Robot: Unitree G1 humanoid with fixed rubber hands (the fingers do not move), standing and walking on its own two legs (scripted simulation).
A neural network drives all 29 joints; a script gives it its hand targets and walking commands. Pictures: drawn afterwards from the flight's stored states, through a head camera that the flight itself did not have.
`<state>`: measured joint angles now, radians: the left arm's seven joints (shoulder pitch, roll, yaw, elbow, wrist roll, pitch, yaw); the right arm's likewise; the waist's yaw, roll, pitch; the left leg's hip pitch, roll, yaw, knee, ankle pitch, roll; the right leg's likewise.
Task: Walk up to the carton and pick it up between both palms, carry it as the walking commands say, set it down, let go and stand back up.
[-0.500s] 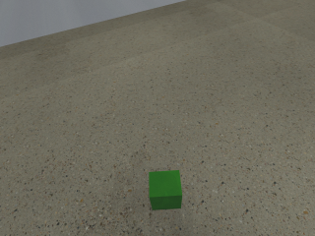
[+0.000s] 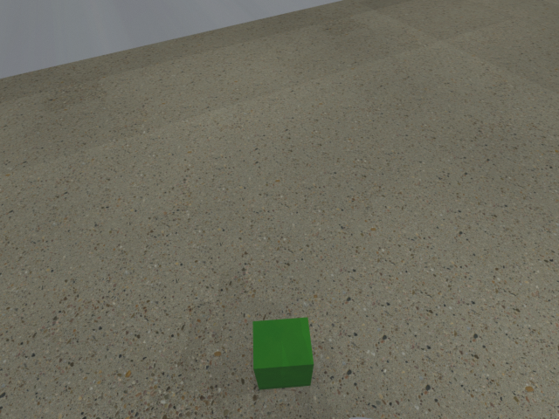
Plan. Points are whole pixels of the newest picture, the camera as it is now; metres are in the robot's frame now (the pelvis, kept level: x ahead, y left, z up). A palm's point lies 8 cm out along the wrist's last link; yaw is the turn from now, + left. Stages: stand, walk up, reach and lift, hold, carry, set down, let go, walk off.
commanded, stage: walk up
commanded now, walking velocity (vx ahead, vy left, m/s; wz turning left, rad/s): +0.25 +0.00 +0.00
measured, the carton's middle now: (282, 354) +0.43 +0.02 -0.66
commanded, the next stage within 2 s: stand in 1.36 s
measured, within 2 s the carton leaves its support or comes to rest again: neither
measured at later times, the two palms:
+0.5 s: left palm out of the picture +0.07 +0.25 -0.15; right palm out of the picture +0.09 -0.24 -0.14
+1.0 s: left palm out of the picture +0.06 +0.25 -0.14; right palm out of the picture +0.09 -0.20 -0.14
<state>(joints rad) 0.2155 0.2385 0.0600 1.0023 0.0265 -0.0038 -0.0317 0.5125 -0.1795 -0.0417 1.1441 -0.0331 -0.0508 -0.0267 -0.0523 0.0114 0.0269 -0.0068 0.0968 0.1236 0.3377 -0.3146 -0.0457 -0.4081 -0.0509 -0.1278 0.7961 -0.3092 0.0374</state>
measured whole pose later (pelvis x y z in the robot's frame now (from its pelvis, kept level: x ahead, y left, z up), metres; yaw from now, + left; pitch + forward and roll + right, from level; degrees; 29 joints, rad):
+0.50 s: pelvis +0.05 +0.01 -0.01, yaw -1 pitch -1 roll -1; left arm 0.24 0.20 0.04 1.07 0.03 0.02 0.02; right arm 0.23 -0.20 -0.03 1.04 -0.03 0.00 -0.02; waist 0.02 0.00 0.03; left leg -0.24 0.04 0.09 0.49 -0.22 0.00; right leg -0.23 -0.07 -0.15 0.49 -0.23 0.01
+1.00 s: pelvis +0.08 +0.02 +0.00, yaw -1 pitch -1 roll +0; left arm 0.31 0.15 0.02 1.15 0.01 -0.01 0.04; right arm 0.24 -0.15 -0.01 1.13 -0.01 -0.03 -0.03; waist 0.01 0.00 0.03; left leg -0.13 0.00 0.11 0.36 -0.21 0.04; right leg -0.12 -0.07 -0.10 0.36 -0.20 0.04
